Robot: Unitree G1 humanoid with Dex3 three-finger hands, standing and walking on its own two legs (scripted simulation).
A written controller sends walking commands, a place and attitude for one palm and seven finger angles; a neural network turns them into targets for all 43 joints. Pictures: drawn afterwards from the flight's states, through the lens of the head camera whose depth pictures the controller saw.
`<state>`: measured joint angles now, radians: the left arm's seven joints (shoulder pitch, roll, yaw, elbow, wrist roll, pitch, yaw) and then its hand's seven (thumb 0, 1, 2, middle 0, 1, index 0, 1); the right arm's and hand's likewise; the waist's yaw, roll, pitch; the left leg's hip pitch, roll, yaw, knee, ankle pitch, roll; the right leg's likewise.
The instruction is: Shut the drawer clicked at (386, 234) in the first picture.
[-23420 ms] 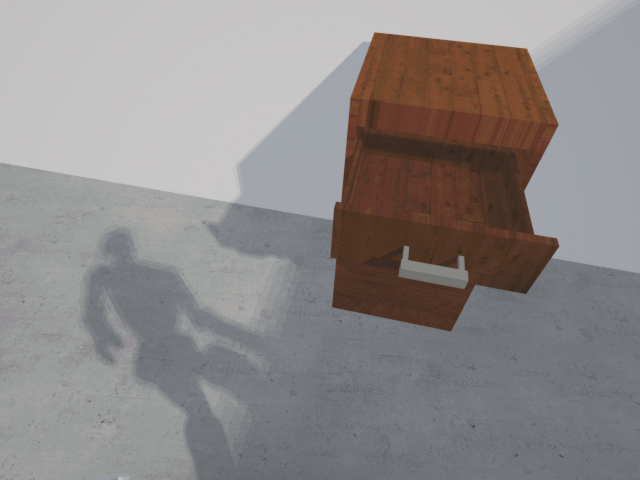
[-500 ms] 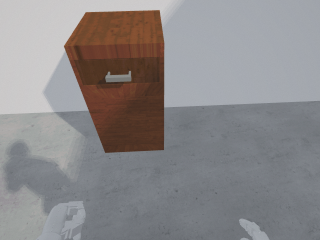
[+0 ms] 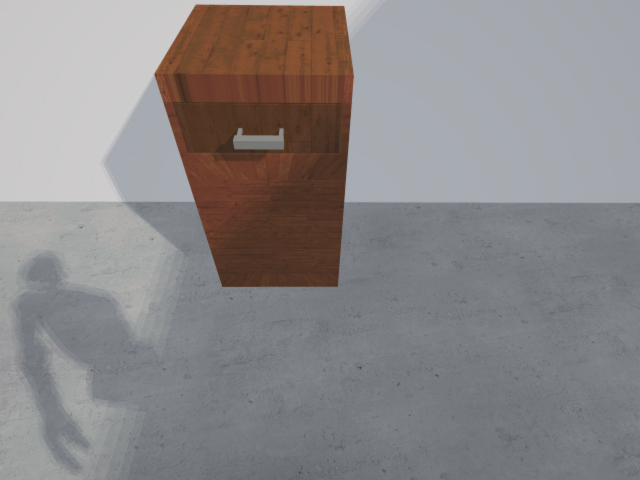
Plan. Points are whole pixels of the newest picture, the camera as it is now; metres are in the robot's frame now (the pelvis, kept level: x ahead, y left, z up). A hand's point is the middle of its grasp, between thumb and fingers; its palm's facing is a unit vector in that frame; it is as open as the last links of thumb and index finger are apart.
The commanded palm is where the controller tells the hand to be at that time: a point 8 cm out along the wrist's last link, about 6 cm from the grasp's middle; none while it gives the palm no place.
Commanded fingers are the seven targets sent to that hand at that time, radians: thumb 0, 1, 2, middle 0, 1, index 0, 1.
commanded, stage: let the arm hang, fingers relaxed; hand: left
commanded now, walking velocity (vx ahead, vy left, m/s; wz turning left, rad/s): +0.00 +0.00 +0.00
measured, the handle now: (259, 137) +0.87 +0.21 -0.07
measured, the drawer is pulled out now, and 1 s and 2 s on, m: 0.00 0.00 0.00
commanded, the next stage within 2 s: look to check the result in 0.42 s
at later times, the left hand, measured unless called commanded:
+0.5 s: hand out of the picture -0.03 +0.12 -0.18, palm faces +0.04 -0.99 -0.14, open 7.3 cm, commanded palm none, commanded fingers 0.00 0.90 0.90 -0.20 -0.30 -0.20 -0.30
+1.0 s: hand out of the picture -0.02 +0.11 -0.18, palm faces +0.05 -0.99 -0.15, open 7.4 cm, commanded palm none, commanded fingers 0.00 0.90 0.90 -0.20 -0.30 -0.20 -0.30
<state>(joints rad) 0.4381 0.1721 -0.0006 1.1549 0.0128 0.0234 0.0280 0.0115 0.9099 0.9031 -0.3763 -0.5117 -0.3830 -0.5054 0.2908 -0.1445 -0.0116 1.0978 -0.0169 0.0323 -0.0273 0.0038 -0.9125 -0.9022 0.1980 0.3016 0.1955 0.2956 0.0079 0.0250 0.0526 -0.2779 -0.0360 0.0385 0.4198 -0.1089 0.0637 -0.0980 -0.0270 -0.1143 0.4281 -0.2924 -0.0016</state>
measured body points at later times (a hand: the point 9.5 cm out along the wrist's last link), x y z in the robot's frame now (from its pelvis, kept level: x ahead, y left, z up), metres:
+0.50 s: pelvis +0.01 -0.02 +0.00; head +0.01 -0.02 +0.45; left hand -0.03 +0.18 -0.17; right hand -0.05 -0.21 -0.17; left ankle +0.08 +0.08 -0.74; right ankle -0.04 -0.12 -0.74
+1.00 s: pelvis +0.03 -0.03 +0.00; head +0.04 -0.04 +0.45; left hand -0.02 +0.16 -0.16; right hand +0.00 -0.23 -0.17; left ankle +0.08 +0.08 -0.74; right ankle -0.04 -0.12 -0.74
